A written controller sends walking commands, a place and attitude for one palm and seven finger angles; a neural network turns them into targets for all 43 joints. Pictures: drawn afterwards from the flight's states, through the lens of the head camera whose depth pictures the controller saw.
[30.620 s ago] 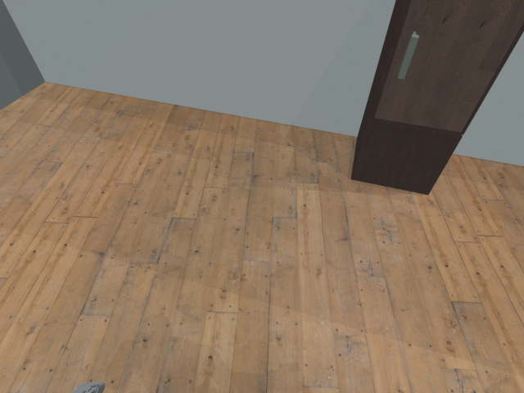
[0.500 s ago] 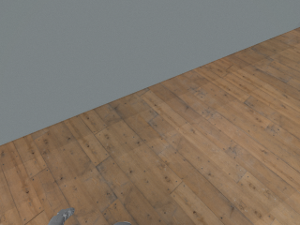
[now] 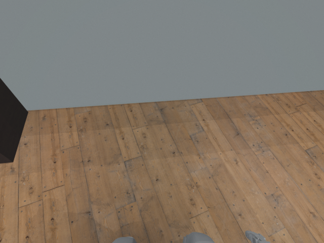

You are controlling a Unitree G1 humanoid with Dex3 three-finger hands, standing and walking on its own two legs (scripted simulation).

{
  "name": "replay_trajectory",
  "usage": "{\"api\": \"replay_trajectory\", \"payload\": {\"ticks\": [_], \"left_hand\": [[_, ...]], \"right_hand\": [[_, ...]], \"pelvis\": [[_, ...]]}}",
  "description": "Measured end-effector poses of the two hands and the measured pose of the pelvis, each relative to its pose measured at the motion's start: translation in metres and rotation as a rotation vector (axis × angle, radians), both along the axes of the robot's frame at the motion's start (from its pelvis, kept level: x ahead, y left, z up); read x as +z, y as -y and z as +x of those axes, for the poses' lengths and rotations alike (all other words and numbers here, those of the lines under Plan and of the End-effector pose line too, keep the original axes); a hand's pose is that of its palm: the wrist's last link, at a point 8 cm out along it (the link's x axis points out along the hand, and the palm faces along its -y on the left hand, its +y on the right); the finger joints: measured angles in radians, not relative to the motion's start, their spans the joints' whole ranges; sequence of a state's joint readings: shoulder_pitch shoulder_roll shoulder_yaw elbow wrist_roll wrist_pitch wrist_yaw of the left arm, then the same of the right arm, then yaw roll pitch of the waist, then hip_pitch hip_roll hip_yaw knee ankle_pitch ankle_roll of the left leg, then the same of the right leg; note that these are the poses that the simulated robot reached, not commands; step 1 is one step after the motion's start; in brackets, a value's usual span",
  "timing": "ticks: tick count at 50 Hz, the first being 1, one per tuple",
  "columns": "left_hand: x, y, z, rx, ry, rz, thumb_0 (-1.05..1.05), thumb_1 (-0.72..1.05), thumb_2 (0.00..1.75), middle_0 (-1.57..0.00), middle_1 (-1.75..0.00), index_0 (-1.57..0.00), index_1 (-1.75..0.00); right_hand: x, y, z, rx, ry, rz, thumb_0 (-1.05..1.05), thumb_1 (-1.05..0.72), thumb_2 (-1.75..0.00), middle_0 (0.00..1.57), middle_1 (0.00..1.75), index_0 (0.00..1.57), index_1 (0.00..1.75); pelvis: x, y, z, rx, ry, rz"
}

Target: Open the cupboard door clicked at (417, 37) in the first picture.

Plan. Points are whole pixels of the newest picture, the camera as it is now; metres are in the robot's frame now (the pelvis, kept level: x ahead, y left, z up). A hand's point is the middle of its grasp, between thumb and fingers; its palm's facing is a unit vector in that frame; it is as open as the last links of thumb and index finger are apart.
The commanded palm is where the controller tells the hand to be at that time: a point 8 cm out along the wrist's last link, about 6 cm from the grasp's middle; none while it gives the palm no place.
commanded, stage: turn to face it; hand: left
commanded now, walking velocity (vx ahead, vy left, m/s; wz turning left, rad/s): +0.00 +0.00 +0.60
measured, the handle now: out of the picture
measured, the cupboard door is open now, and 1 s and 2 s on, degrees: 51 51 51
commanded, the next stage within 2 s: take the last steps up to it in 1.70 s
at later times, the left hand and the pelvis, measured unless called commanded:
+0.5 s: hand out of the picture +0.04 +0.15 -0.15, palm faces +0.29 -0.93 -0.23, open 7.4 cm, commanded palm none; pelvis +0.02 -0.05 +0.01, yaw +18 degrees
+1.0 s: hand out of the picture +0.02 +0.19 -0.14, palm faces +0.54 -0.79 -0.29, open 7.4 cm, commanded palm none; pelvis +0.04 -0.06 +0.01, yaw +34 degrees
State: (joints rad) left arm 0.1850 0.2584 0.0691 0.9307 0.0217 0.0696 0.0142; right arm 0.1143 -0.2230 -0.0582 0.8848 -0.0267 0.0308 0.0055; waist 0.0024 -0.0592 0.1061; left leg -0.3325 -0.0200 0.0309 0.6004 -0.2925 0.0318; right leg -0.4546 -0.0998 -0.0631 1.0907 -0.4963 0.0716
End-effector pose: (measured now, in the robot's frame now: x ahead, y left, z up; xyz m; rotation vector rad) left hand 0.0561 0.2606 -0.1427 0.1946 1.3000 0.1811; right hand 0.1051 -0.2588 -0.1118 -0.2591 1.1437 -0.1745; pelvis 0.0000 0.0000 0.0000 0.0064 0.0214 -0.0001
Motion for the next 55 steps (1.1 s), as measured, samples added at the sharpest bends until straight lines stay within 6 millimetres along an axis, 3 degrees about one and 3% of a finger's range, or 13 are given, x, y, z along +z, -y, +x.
{"api": "replay_trajectory", "payload": {"ticks": [7,14,20,25,31,35,40,45,51,55], "left_hand": [[0.024,0.0,0.014,0.045,0.086,0.04,0.01,0.91,0.89,-0.2,-0.3,-0.19,-0.3],[0.034,0.026,0.019,0.083,0.177,0.093,0.0,0.91,0.89,-0.2,-0.3,-0.2,-0.3],[0.036,0.054,-0.011,0.164,0.127,0.058,0.0,0.91,0.89,-0.2,-0.3,-0.2,-0.3],[0.025,0.067,-0.042,0.254,0.085,0.005,0.0,0.91,0.89,-0.2,-0.3,-0.2,-0.3],[-0.006,0.055,-0.092,0.387,0.022,-0.037,0.0,0.91,0.89,-0.2,-0.3,-0.2,-0.3],[-0.008,0.039,-0.11,0.448,-0.023,-0.017,0.01,0.91,0.89,-0.2,-0.3,-0.2,-0.3],[0.011,0.024,-0.104,0.486,0.033,0.019,0.01,0.91,0.89,-0.2,-0.3,-0.2,-0.3],[0.026,0.021,-0.089,0.506,0.097,0.058,0.01,0.91,0.89,-0.2,-0.3,-0.19,-0.3],[0.036,0.037,-0.066,0.53,0.166,0.104,0.0,0.91,0.9,-0.2,-0.3,-0.19,-0.3],[0.039,0.061,-0.065,0.56,0.189,0.131,0.0,0.91,0.89,-0.2,-0.3,-0.2,-0.3]], "right_hand": [[-0.003,0.004,-0.003,0.05,-0.066,0.026,0.01,-0.9,-0.9,0.21,0.3,0.21,0.3],[-0.028,0.031,0.005,0.083,-0.118,0.064,0.01,-0.9,-0.9,0.21,0.3,0.21,0.3],[-0.019,0.036,0.034,0.145,-0.129,0.064,0.01,-0.9,-0.9,0.2,0.3,0.2,0.3],[-0.009,0.019,0.069,0.245,-0.111,0.051,0.01,-0.9,-0.9,0.2,0.3,0.2,0.3],[-0.006,-0.025,0.121,0.394,-0.007,0.015,0.01,-0.9,-0.9,0.2,0.3,0.2,0.3],[0.002,-0.045,0.132,0.452,0.036,0.0,0.01,-0.9,-0.9,0.2,0.3,0.2,0.3],[0.008,-0.052,0.128,0.494,0.002,-0.002,0.01,-0.9,-0.9,0.2,0.3,0.2,0.3],[0.003,-0.046,0.121,0.512,-0.053,0.014,0.01,-0.9,-0.9,0.21,0.3,0.21,0.3],[-0.016,-0.022,0.123,0.525,-0.126,0.032,0.01,-0.9,-0.9,0.21,0.3,0.21,0.3],[-0.029,-0.009,0.137,0.55,-0.161,0.036,0.01,-0.9,-0.9,0.21,0.3,0.21,0.3]], "pelvis": [[0.01,0.013,0.003,0.072,-0.011,-0.014],[-0.001,0.044,0.008,0.161,-0.012,0.005],[0.01,0.052,0.016,0.244,0.007,0.025],[0.012,0.051,0.02,0.316,0.009,0.033],[-0.006,0.033,0.021,0.401,0.011,0.005],[-0.004,0.029,0.019,0.436,0.014,-0.001],[0.008,0.029,0.02,0.48,0.009,-0.017],[0.012,0.037,0.027,0.532,0.004,-0.025],[0.007,0.06,0.041,0.609,-0.003,-0.014],[0.002,0.073,0.049,0.667,0.005,0.006]]}}
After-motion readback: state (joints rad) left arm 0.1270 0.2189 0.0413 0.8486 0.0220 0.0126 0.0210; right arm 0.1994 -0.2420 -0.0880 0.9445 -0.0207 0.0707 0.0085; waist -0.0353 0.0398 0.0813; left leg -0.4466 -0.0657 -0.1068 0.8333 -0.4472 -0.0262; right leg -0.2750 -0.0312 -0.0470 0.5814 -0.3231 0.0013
